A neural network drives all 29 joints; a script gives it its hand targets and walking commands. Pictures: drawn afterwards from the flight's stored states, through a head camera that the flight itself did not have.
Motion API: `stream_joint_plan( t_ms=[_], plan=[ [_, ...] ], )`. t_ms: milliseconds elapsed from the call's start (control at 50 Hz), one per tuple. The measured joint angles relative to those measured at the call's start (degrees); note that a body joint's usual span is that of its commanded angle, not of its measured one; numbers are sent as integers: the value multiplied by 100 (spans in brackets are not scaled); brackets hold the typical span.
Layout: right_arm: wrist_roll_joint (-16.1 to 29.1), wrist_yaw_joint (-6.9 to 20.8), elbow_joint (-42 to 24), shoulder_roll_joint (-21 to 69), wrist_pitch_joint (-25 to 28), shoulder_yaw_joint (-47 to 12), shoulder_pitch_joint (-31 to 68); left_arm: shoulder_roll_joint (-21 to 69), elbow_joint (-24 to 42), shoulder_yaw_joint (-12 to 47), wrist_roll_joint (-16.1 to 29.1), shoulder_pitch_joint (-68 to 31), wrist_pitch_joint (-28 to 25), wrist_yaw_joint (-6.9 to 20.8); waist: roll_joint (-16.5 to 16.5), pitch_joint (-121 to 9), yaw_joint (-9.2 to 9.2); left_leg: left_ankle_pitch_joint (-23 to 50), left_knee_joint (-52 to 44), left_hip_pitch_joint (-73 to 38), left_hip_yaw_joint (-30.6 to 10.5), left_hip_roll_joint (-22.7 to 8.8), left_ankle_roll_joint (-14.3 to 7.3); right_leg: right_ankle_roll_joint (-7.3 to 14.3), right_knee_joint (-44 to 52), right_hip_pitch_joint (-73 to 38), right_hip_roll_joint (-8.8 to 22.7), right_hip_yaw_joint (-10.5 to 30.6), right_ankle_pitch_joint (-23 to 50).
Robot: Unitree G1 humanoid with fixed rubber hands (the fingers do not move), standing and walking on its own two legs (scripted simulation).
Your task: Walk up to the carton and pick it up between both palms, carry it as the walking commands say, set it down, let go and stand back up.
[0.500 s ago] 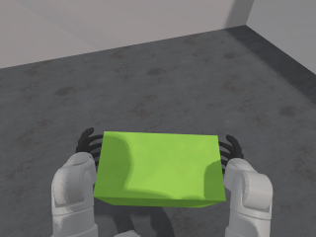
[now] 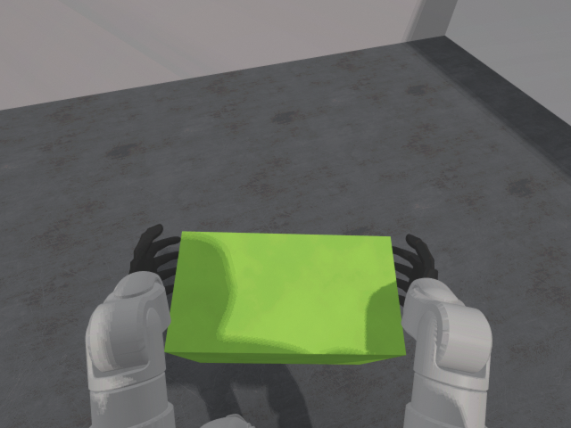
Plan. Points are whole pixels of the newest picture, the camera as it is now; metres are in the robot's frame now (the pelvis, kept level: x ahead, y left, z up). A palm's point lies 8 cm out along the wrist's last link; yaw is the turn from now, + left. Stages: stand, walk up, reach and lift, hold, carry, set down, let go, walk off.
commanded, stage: carry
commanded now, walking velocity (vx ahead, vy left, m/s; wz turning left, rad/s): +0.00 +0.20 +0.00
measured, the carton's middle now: (283, 307) +0.29 +0.00 -0.01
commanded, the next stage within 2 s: none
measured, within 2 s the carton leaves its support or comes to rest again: neither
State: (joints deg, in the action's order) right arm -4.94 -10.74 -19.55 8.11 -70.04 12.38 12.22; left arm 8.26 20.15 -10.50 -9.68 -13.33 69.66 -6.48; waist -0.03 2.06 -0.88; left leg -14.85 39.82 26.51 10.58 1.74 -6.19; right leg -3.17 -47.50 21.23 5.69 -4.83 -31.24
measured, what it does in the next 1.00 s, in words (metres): steps to the left: left foot, then right foot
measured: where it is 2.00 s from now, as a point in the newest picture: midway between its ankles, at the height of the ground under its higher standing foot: outside the picture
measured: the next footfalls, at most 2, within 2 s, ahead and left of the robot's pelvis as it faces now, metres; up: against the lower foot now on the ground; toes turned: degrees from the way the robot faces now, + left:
left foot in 0.26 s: +0.05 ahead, +0.12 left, +0.00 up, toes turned +7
right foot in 0.60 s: -0.04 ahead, -0.06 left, +0.00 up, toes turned -7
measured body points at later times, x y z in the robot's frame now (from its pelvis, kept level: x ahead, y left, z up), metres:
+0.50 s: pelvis -0.05 +0.06 +0.01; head -0.01 +0.07 +0.45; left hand +0.24 +0.24 +0.08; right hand +0.24 -0.11 +0.07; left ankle +0.01 +0.12 -0.71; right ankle -0.08 -0.07 -0.67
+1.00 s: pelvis -0.10 +0.12 +0.01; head -0.06 +0.13 +0.46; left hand +0.19 +0.30 +0.07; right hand +0.19 -0.05 +0.07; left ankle -0.05 +0.19 -0.71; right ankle -0.12 -0.03 -0.67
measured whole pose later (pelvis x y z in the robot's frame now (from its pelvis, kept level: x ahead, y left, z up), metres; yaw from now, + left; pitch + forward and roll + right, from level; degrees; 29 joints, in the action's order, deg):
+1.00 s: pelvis -0.10 +0.12 +0.01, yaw +1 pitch +2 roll -1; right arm -4.9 -11.0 -19.6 8.2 -70.3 12.7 12.4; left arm 8.4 19.5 -10.7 -9.7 -13.7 69.5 -6.2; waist -0.2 2.3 -0.7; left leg -15.7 39.2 26.2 6.5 0.3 -4.7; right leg -2.8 -55.9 26.3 5.9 -5.1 -32.3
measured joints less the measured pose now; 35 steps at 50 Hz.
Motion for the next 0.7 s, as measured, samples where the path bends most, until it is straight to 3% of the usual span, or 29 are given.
stream_joint_plan(
  t_ms=[40,100,180,240,260,360,480,580,620,700],
  plan=[
    [0,-58,2,-9,-39,16,-36,7,-144,17,1,0,-43,22,-101,1,8,18,0,-5,-2,-8,12,83,312,-85,-27,-12,719],
    [0,-116,3,-23,-100,18,-142,5,-336,54,1,0,-48,34,-48,-22,11,-584,515,92,-89,-8,134,182,390,-88,44,-4,802],
    [0,-143,-1,-26,-138,25,-124,7,-366,55,0,-2,-51,43,-48,-69,18,-738,896,132,-371,-112,151,177,642,-3,97,-12,989],
    [0,-115,-10,-28,-120,25,-49,9,-260,38,-1,-3,-50,43,-42,-117,32,-741,299,37,-406,-191,151,77,676,235,145,-19,1109],
    [0,-99,-10,-28,-112,24,-21,9,-223,28,-1,-8,-51,43,-37,-124,35,-416,-80,-39,-399,-211,171,33,621,326,156,-17,1116],
    [1,-56,-5,-2,-60,17,-26,8,-147,-16,-1,-20,-28,47,-7,36,13,-133,-46,-33,-386,-134,153,22,-514,502,94,-21,-47],
    [1,42,-14,2,53,16,38,7,99,-1,-1,-20,3,-8,-2,33,10,-63,-47,-31,-238,-84,31,22,-1029,471,-5,-13,-107],
    [1,3,-14,5,-6,16,37,5,27,-9,0,-19,3,-1,4,28,6,32,-48,-27,-41,5,-12,23,-176,39,-31,-6,-80],
    [1,-53,-13,1,-45,32,19,10,-97,-1,1,-20,-37,26,-68,32,12,71,-47,-30,-11,22,-12,59,379,-165,-50,-12,562],
    [1,-137,-10,-24,-134,41,-150,10,-401,61,1,-19,-52,45,-51,-3,19,-569,582,87,-149,7,149,197,444,-167,42,-12,814]
  ],
)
